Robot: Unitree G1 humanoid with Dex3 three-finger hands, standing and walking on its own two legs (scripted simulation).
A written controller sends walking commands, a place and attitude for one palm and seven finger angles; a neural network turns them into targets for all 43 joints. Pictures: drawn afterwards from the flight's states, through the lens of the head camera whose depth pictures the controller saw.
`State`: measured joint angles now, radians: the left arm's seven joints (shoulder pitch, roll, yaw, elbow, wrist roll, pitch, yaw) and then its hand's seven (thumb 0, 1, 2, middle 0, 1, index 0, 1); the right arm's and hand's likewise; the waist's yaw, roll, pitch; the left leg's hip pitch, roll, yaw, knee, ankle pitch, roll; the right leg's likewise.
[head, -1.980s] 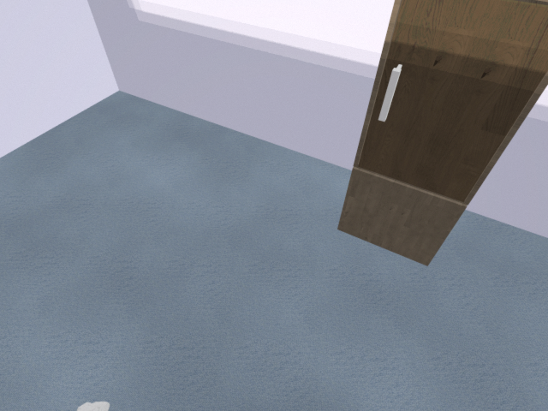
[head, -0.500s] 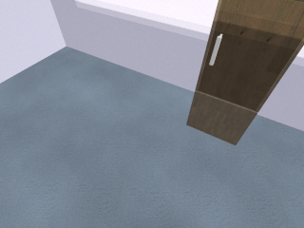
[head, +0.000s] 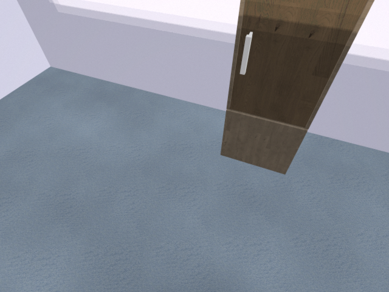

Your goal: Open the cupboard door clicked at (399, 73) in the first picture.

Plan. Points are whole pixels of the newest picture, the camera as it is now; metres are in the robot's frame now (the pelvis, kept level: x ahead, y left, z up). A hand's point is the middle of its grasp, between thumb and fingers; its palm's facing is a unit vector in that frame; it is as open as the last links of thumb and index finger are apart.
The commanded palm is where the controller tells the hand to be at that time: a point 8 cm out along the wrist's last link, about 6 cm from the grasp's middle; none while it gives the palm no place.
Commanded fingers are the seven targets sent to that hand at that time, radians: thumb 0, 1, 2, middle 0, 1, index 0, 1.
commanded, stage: walk to a spot facing it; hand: left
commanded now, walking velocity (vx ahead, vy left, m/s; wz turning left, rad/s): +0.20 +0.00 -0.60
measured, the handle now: (246, 53) +1.00 -0.12 +0.00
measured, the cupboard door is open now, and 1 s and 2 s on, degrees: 0 0 0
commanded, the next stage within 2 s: turn to face it in 0.78 s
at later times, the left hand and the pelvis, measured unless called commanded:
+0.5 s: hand (101, 251) +0.23 +0.27 -0.15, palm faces -0.23 -0.95 -0.22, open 7.4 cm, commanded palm none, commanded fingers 0.00 0.90 0.90 -0.20 -0.30 -0.20 -0.30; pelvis +0.10 +0.07 +0.02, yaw -19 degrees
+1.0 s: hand (170, 208) +0.35 +0.11 -0.14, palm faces -0.60 -0.77 -0.23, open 7.4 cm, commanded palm none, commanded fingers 0.00 0.90 0.90 -0.20 -0.30 -0.20 -0.30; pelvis +0.15 +0.03 +0.01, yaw -36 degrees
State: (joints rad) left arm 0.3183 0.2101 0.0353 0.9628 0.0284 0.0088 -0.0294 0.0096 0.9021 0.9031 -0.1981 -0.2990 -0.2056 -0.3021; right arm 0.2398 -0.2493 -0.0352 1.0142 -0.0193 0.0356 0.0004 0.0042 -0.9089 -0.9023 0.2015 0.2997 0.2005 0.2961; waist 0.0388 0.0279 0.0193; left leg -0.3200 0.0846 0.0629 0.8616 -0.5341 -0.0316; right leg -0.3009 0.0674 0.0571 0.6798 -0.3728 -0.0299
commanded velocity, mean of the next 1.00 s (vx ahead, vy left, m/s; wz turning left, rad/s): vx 0.02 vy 0.00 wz -0.44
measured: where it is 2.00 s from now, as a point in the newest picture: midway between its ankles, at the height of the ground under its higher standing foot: outside the picture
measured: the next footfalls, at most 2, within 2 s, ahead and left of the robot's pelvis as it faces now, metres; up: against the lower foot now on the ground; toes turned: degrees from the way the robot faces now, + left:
left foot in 0.26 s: +0.17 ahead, +0.14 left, +0.00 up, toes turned -5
right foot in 0.78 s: +0.12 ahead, -0.09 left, +0.00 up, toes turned -36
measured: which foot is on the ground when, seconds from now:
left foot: up 0.00-0.24, down 0.26-0.78, up 0.80-1.00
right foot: down 0.00-0.26, up 0.28-0.76, down 0.78-1.00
